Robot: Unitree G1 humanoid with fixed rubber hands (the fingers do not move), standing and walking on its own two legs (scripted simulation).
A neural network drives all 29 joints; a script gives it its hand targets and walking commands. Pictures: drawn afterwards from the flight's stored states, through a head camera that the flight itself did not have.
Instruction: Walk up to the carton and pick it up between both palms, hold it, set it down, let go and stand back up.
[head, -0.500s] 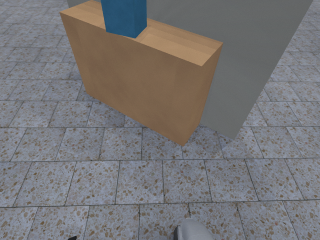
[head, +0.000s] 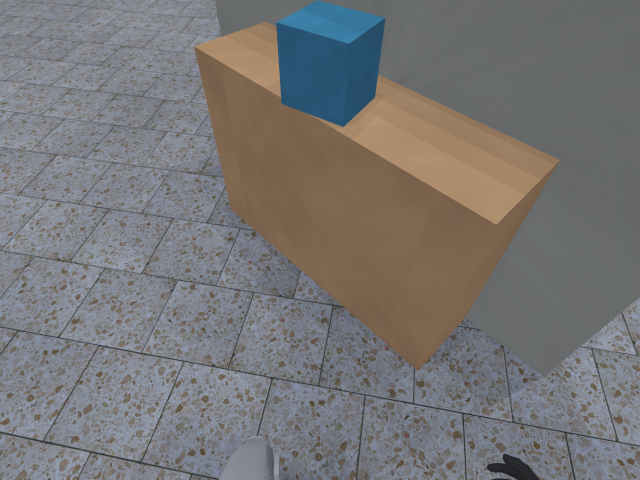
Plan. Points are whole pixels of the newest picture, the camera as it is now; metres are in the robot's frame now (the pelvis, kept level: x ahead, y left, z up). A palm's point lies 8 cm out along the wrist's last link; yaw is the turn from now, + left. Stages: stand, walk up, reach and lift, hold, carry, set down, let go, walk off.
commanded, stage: walk up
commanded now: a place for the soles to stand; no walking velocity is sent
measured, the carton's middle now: (330, 63) +0.99 +0.03 +0.03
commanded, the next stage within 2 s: none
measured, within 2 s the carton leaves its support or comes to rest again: neither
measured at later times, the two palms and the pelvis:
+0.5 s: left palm (179, 340) +0.33 +0.25 -0.10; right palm (544, 453) +0.20 -0.29 -0.13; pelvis +0.22 -0.01 -0.01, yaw -2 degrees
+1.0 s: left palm (193, 323) +0.38 +0.25 -0.14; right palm (476, 261) +0.51 -0.26 -0.10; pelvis +0.41 -0.01 -0.02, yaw -3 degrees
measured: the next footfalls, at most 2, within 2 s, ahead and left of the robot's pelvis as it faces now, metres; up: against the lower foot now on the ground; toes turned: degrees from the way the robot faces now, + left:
left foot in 0.10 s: +0.23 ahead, +0.15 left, +0.00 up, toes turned +4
right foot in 0.52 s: +0.34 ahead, -0.15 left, +0.00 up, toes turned -7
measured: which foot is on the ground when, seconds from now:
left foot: up 0.00-0.08, down 0.10-0.52, up 0.54-0.92, down 0.94-1.00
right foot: down 0.00-0.10, up 0.12-0.50, down 0.52-0.94, up 0.96-1.00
